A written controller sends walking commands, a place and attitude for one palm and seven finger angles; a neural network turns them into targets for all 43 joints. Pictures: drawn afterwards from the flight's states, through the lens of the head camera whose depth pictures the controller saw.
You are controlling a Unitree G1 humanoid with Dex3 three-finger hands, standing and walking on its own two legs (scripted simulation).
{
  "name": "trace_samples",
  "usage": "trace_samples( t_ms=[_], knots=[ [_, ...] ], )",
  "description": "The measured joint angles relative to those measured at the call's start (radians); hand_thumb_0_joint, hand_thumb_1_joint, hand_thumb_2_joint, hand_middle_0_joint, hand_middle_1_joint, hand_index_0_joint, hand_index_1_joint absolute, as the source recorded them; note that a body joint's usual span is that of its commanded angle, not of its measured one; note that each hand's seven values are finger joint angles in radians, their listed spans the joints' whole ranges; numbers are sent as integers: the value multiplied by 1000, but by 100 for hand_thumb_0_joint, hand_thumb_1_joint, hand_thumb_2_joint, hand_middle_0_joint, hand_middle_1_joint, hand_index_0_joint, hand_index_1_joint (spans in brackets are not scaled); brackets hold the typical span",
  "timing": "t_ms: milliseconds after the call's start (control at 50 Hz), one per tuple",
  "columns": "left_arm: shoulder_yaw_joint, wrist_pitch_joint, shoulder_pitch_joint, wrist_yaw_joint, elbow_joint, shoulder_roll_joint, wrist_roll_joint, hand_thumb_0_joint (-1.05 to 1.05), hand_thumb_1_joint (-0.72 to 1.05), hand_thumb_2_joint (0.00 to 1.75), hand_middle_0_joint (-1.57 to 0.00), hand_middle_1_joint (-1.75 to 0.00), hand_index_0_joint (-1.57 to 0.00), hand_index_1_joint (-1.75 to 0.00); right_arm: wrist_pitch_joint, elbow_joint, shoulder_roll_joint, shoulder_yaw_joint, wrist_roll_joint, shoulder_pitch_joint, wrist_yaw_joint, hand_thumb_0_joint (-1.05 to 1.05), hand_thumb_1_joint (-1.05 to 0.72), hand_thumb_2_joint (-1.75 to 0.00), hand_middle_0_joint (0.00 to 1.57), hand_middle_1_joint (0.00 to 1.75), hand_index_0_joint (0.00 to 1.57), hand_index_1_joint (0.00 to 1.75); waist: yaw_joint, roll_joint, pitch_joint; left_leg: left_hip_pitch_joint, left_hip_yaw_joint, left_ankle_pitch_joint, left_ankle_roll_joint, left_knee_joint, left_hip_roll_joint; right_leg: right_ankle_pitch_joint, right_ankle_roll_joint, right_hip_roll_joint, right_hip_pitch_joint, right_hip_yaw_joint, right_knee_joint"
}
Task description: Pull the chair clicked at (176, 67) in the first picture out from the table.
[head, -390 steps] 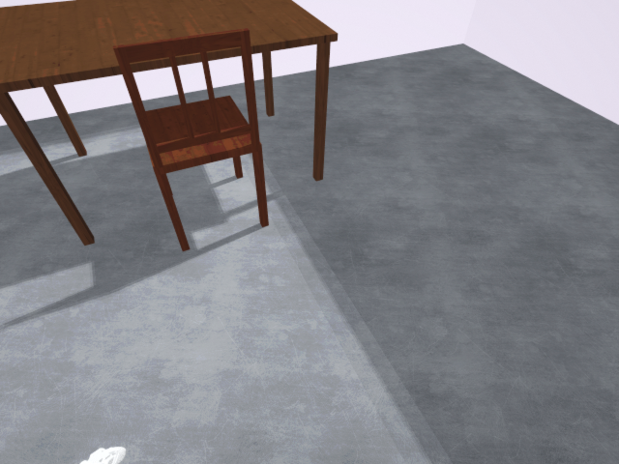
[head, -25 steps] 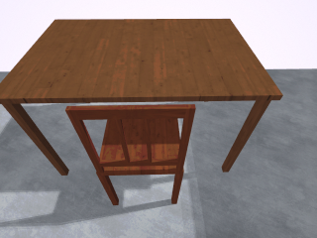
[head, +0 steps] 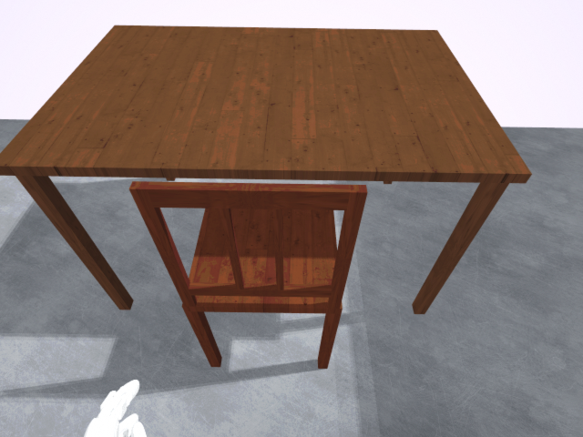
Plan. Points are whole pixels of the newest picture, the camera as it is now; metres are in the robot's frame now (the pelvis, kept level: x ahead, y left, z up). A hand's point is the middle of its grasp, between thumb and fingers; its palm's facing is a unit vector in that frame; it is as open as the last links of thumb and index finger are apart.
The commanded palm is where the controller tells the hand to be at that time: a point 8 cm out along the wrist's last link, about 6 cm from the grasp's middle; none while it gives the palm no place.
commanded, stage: raise the hand toward the chair's back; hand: left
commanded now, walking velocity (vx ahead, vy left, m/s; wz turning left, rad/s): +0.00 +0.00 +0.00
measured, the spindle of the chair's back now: (233, 251) +0.47 +0.15 -0.10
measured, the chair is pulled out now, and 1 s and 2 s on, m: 0.00 0.00 0.00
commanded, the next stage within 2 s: aim the fingers beside a spindle in 1.96 s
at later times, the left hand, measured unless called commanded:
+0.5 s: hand (168, 423) +0.15 +0.17 -0.02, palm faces +0.10 -0.99 -0.10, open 11.2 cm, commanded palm +0.13 +0.22 -0.05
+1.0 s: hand (166, 395) +0.19 +0.19 -0.06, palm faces +0.00 -1.00 -0.01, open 15.3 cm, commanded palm +0.17 +0.26 -0.04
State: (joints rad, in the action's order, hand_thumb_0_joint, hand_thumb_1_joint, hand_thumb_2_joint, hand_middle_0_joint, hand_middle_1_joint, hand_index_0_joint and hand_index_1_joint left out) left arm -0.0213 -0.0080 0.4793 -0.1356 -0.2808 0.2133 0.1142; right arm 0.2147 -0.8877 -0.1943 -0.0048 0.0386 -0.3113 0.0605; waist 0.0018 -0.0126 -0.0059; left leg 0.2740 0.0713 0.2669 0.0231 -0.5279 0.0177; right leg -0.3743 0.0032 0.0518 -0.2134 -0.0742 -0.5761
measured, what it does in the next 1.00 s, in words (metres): lowers itself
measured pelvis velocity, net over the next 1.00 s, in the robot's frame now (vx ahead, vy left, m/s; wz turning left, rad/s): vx -0.04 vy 0.01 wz -0.01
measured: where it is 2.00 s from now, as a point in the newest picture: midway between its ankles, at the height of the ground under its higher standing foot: outside the picture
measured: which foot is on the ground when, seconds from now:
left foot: down 0.00-1.00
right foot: down 0.00-1.00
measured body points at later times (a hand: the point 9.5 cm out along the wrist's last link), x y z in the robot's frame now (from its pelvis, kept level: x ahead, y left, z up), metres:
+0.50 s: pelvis -0.06 -0.03 -0.10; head +0.01 -0.02 +0.34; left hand +0.14 +0.22 -0.02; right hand +0.17 -0.25 -0.17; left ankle +0.01 +0.10 -0.73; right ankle -0.04 -0.11 -0.73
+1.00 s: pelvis -0.04 +0.01 -0.08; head +0.04 +0.03 +0.36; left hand +0.18 +0.24 -0.06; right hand +0.14 -0.25 -0.16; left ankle +0.01 +0.10 -0.73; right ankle -0.04 -0.11 -0.73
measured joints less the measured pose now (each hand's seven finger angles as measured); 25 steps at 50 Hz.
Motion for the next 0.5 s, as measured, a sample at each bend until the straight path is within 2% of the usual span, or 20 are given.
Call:
trace_samples(
  t_ms=[40, 80, 120, 160, 200, 220, 260, 300, 340, 380, 420, 460, 500],
  knots=[
    [-3, 62, -55, 9, 111, -10, 13, 4, 91, 87, -19, -29, -19, -29, 31, 60, -31, 8, -8, 21, 2, 1, -92, -90, 21, 30, 20, 30, -21, 37, 28, 65, -20, 13, 2, -59, -2, -8, -2, 0, -45, -21, -35],
    [-17, 177, -125, 46, 142, -33, 21, 3, 87, 86, -19, -28, -18, -28, 45, 108, -50, 16, -25, 59, -2, 1, -92, -90, 21, 30, 20, 30, -36, 54, 77, 164, -27, 33, 0, -136, -9, -28, 3, -2, -140, -26, -107],
    [-36, 309, -186, 122, 134, -58, 44, 2, 82, 84, -18, -27, -18, -27, 49, 150, -48, 27, -35, 101, -13, 1, -91, -90, 21, 30, 20, 30, -35, 36, 121, 269, -17, 59, -7, -221, -21, -58, 12, -7, -256, -14, -205],
    [-47, 428, -212, 229, 114, -77, 73, 1, 78, 82, -18, -27, -18, -27, 44, 195, -41, 36, -37, 135, -31, 1, -91, -90, 21, 30, 20, 30, -28, 0, 142, 359, -7, 86, -12, -303, -36, -82, 30, -15, -356, -2, -297],
    [-55, 508, -204, 323, 87, -89, 79, 1, 73, 81, -18, -26, -17, -26, 33, 250, -40, 46, -35, 156, -46, 1, -91, -90, 21, 30, 20, 30, -24, -31, 149, 439, -8, 114, -23, -385, -49, -116, 37, -23, -437, 0, -383],
    [-59, 523, -189, 351, 70, -90, 74, 1, 70, 80, -18, -26, -17, -26, 23, 277, -42, 52, -32, 164, -50, 1, -91, -90, 21, 30, 20, 30, -21, -40, 150, 472, -12, 127, -28, -423, -55, -131, 40, -26, -469, -3, -420],
    [-64, 506, -141, 366, 54, -84, 67, 0, 65, 78, -18, -25, -17, -25, -3, 332, -49, 61, -28, 173, -53, 1, -91, -90, 21, 30, 20, 30, -13, -50, 145, 531, -23, 151, -34, -491, -62, -158, 51, -30, -522, -13, -484],
    [-73, 484, -80, 343, 62, -71, 64, 1, 60, 76, -17, -25, -17, -25, -17, 370, -53, 69, -28, 178, -48, 1, -91, -90, 21, 30, 20, 30, 0, -51, 139, 580, -37, 170, -39, -548, -68, -179, 57, -34, -564, -24, -534],
    [-96, 491, -19, 299, 107, -55, 68, 1, 55, 74, -17, -24, -17, -24, -21, 385, -49, 72, -32, 180, -38, 1, -91, -90, 20, 30, 20, 30, 14, -46, 139, 625, -53, 187, -43, -597, -75, -195, 63, -40, -598, -39, -573],
    [-119, 540, 21, 262, 173, -37, 81, 1, 50, 72, -17, -23, -16, -23, -16, 378, -42, 69, -37, 177, -26, 1, -91, -90, 20, 30, 20, 30, 27, -32, 142, 665, -75, 200, -46, -639, -79, -207, 69, -45, -625, -59, -601],
    [-134, 605, 23, 259, 236, -21, 104, 1, 45, 70, -16, -22, -16, -23, -2, 354, -37, 56, -40, 175, -16, 1, -91, -90, 20, 30, 20, 30, 39, -9, 147, 702, -96, 209, -49, -674, -81, -216, 73, -48, -648, -79, -622],
    [-136, 656, -13, 293, 278, -7, 130, 1, 40, 68, -15, -22, -15, -22, 11, 324, -32, 33, -38, 175, -9, 1, -91, -90, 20, 30, 20, 30, 44, 16, 149, 731, -112, 214, -48, -701, -81, -221, 74, -50, -666, -93, -639],
    [-127, 661, -75, 354, 281, 6, 149, 1, 36, 66, -14, -21, -14, -21, 15, 299, -24, 8, -29, 174, -2, 1, -91, -90, 20, 30, 20, 30, 41, 39, 150, 752, -118, 216, -45, -717, -81, -221, 72, -50, -682, -98, -650]
  ],
)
